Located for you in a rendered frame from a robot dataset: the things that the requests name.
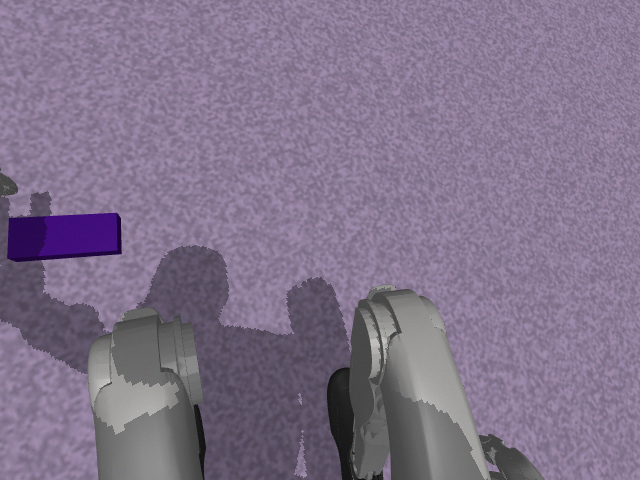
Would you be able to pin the small box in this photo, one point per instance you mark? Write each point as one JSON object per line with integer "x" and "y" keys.
{"x": 65, "y": 236}

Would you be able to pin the right robot hand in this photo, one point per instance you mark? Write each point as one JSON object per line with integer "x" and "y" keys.
{"x": 511, "y": 463}

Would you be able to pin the right robot foot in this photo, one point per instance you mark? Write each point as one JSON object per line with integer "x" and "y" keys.
{"x": 341, "y": 419}

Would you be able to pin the left robot hand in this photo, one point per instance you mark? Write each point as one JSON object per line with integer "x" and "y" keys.
{"x": 7, "y": 186}

